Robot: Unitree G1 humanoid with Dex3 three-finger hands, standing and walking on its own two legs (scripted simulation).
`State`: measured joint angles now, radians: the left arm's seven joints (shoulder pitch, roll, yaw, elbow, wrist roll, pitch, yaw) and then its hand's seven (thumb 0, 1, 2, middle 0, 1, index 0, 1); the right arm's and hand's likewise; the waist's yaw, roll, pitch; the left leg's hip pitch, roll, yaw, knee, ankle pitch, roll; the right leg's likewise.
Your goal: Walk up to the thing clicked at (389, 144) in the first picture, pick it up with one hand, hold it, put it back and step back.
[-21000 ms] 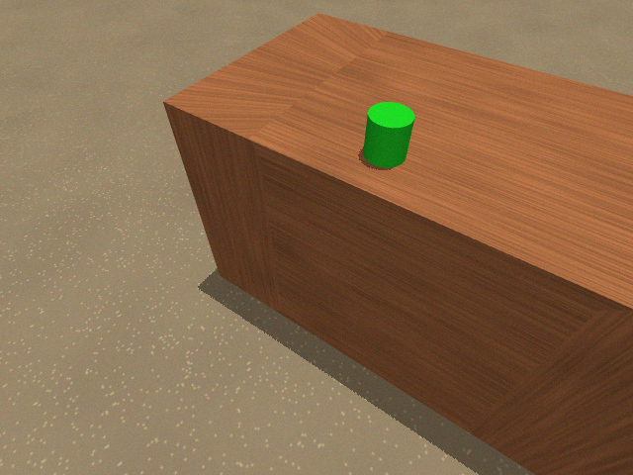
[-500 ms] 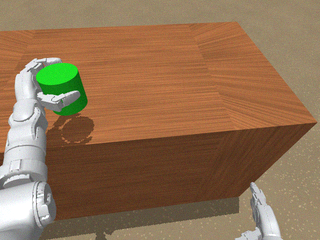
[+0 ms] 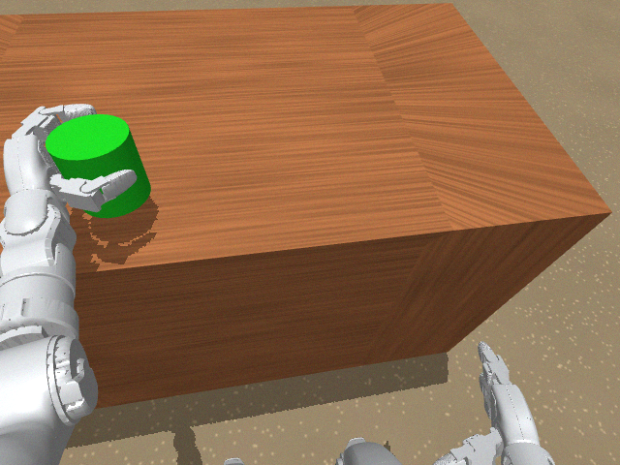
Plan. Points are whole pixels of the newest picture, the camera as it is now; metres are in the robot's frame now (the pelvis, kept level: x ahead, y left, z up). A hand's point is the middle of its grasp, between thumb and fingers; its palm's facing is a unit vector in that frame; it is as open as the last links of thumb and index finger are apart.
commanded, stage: lower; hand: left
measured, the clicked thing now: (103, 167) +0.48 +0.22 +0.10
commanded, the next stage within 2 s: loosen in 0.54 s
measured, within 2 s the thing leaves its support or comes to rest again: rests again in 0.50 s
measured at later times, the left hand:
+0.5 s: hand (101, 175) +0.49 +0.23 +0.07, palm faces +0.23 -0.97 +0.00, open 12.0 cm
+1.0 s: hand (103, 176) +0.49 +0.24 +0.07, palm faces +0.24 -0.97 +0.00, open 13.3 cm
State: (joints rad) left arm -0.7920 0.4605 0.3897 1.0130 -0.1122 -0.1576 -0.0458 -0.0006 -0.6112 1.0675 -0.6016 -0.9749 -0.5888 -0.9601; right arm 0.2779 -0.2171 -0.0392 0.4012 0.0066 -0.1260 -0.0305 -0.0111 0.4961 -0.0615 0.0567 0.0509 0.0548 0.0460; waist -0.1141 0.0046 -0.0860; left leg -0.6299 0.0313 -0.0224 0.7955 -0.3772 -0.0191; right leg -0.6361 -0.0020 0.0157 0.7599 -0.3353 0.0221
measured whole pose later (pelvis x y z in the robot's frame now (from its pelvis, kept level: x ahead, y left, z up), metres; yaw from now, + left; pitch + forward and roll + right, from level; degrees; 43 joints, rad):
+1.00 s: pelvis +0.00 +0.00 -0.03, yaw +0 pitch +18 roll -2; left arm -0.81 0.49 0.42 1.06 -0.09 -0.28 -0.06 -0.01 -0.59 0.54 -0.64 -0.65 -0.65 -0.65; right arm 0.35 -0.23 -0.02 0.17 -0.02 -0.03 0.01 -0.01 0.50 -0.05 0.06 0.05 0.06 0.05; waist -0.15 0.00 -0.12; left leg -0.84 0.04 -0.03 0.98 -0.45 -0.02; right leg -0.83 0.01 0.01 0.92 -0.40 0.03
